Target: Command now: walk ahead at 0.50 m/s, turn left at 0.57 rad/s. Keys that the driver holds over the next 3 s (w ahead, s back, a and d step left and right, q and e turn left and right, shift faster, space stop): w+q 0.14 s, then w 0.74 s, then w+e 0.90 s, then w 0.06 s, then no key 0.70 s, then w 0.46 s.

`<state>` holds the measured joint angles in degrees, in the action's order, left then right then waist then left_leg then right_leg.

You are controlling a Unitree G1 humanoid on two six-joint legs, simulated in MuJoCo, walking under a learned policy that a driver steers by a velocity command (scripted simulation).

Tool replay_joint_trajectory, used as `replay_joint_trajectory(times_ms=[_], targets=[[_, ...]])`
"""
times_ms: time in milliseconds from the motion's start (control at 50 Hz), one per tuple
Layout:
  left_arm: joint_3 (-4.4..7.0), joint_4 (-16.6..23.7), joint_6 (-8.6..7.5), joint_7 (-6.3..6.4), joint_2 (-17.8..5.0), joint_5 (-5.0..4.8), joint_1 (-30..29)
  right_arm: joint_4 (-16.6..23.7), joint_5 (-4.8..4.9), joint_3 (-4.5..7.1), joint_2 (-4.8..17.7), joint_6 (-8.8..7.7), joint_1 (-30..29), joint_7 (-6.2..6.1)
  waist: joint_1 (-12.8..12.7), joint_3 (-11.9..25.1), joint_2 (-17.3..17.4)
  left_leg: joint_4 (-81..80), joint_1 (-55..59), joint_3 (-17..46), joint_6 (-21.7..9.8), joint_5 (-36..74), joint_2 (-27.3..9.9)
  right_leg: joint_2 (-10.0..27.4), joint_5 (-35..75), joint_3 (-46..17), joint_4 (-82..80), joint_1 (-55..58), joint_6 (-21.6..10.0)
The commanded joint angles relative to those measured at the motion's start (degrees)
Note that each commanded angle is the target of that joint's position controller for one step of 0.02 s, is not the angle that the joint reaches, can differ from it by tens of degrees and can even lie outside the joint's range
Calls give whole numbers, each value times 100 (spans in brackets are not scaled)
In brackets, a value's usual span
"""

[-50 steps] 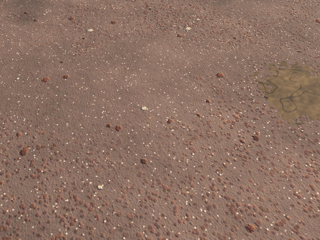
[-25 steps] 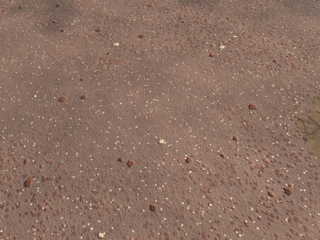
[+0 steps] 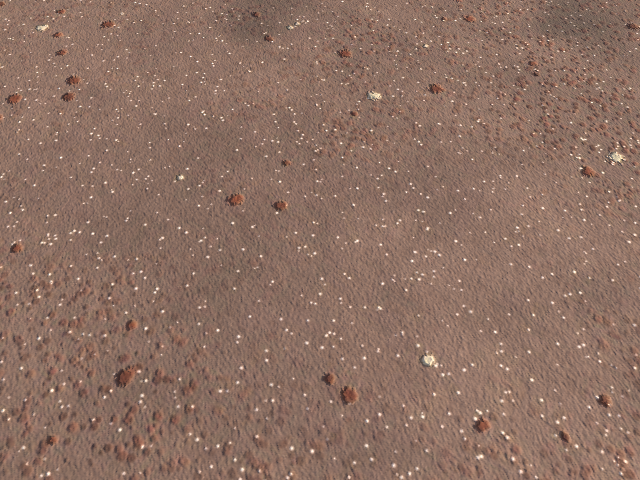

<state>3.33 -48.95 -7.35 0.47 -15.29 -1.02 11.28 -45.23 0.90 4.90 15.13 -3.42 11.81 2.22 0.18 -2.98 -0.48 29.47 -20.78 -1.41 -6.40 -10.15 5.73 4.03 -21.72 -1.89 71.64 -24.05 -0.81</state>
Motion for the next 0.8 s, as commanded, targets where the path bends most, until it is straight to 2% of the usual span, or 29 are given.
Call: replay_joint_trajectory(times_ms=[20, 80, 160, 220, 260, 320, 340, 360, 380, 400, 420, 440, 460, 480, 500, 520, 540, 580, 640, 700, 760, 800], targets=[[206, 467, 0, 21, -653, 114, 147, 462, -11, 98, 527, -125, -16, -70, -190, 654, 67, -1609, 1230, 2147, -1118, 1425, -1524, 383, 445, -282, -501, -1137, 102], [167, 680, 118, 60, -473, 207, -272, 433, -1, 162, 802, -140, 266, -194, -128, 468, 152, -1709, 792, 1723, -1092, 1944, -1334, 268, 1050, -101, -1395, -1212, 362], [78, 941, 90, 14, -290, 159, -1114, 383, 40, 156, 802, -66, 641, -291, 216, 360, 462, -1582, 762, 1458, -744, 1376, -1021, -70, 2389, -37, -3206, -1048, 397], [39, 1059, 24, -95, -293, 95, -1503, 261, 35, 123, 751, -65, 915, -292, 458, 309, 598, -1507, 923, 1587, -641, 934, -1174, -191, 2938, 19, -3890, -744, 309], [53, 1158, -31, -164, -402, 85, -1663, 174, 34, 109, 733, -54, 1078, -294, 519, 248, 615, -1247, 1376, 1820, -633, 951, -1389, -206, 2707, -33, -4133, -876, 169], [107, 1194, -105, -217, -592, 82, -1475, 139, 2, 134, 826, -7, 1059, -327, 347, 237, 769, -866, 1914, 2138, -525, 1493, -1661, -270, 1961, 6, -4390, -697, -102], [151, 1109, -125, -207, -670, 91, -1111, 167, 3, 132, 841, 10, 940, -329, 126, 362, 817, -553, 1948, 2083, -443, 2184, -1579, -382, 1872, 136, -4572, -209, -231], [238, 929, -142, -180, -836, 134, -461, 216, -17, 89, 739, 14, 831, -314, -188, 779, 721, 183, 1833, 1860, -312, 2899, -1269, -380, 2041, 151, -4656, 752, -423], [310, 800, -143, -151, -1114, 206, 512, 352, -89, -4, 560, 3, 729, -297, -608, 1596, 302, 1643, 1055, 1526, -114, 2218, -932, 412, 2256, -660, -4437, 2308, -821], [450, 579, -81, -166, -1561, 241, 1277, 317, 30, -124, 146, -86, 1641, -278, -425, 2395, -1354, 3814, -1133, 977, 380, -524, -11, 1651, 1466, -3085, -4693, 4500, -1835], [349, 466, -52, -217, -1110, 68, 1392, 238, 108, -117, 425, -149, 1674, -265, -490, 2268, -1507, 4505, -2127, 1300, 383, -2250, -90, 1922, 165, -4314, -5388, 4611, -1899], [241, 549, -21, -197, -732, 12, 984, 341, 152, -22, 824, -163, 975, -250, -554, 1280, -819, 4775, -2533, 1273, 348, -1810, -426, 1703, -307, -3565, -5494, 3826, -1580], [175, 648, 39, -183, -620, 63, 548, 463, 79, -37, 802, -166, 498, -248, -427, 784, -284, 4569, -2406, 971, 335, -1293, -728, 1454, 45, -2804, -5617, 2962, -1377], [119, 666, 66, -201, -508, 103, 301, 524, -29, -28, 722, -167, 257, -244, -284, 391, -98, 4157, -2248, 830, 354, -983, -913, 1201, 594, -2318, -5811, 2255, -1318], [78, 674, 54, -207, -438, 150, 194, 523, -61, -6, 655, -149, 317, -241, -114, 332, -220, 3838, -1933, 801, 363, -762, -1089, 1011, 1044, -1970, -5942, 1859, -1235], [69, 647, 44, -218, -427, 155, 176, 489, -44, -18, 547, -121, 440, -238, -32, 356, -362, 3634, -1694, 731, 392, -661, -1145, 868, 1347, -1711, -6059, 1645, -1215], [75, 601, 27, -221, -457, 132, 227, 457, -37, -39, 435, -98, 525, -240, 6, 393, -445, 3467, -1608, 638, 431, -607, -1164, 800, 1682, -1482, -6135, 1546, -1250], [119, 508, 9, -193, -644, 102, 359, 544, -68, -70, 348, -79, 324, -262, -4, 348, -416, 2989, -1769, 534, 536, -310, -1230, 799, 2268, -1160, -6272, 1509, -1328], [153, 398, 72, -130, -786, 61, 573, 687, -84, -120, 250, -104, -230, -253, -161, 308, -320, 1928, -1869, 439, 626, 580, -1244, 705, 2646, -744, -6358, 1646, -1232], [150, 266, 128, -101, -842, 7, 861, 801, -49, -158, 170, -142, -778, -197, -369, 206, -342, 949, -1608, 303, 632, 1325, -1094, 576, 2572, -418, -6338, 1717, -1072], [145, 108, 195, -98, -882, -17, 1182, 961, 6, -170, 184, -173, -1285, -113, -552, 51, -354, 447, -1551, 224, 605, 1409, -973, 735, 2422, -452, -6214, 2014, -1058], [151, 25, 257, -85, -914, -23, 1291, 1082, 30, -166, 230, -208, -1528, -45, -574, -35, -382, 206, -1624, 216, 510, 1123, -912, 913, 2519, -544, -6049, 2361, -1027]])
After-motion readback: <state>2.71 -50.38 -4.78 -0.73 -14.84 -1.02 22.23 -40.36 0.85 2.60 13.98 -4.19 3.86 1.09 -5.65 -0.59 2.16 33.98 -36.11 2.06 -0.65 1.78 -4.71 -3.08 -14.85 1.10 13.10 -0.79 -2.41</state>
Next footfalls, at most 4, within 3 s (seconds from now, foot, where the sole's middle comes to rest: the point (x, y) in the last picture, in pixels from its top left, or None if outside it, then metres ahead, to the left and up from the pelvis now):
0.38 right None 0.40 -0.12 -0.77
0.90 left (252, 394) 0.63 0.17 -0.77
1.46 right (351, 277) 0.94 -0.06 -0.77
1.94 left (301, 182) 1.26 0.07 -0.77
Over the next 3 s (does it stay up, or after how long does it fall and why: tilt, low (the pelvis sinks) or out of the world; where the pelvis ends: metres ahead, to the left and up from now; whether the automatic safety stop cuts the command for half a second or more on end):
stays up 1.28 -0.06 0.01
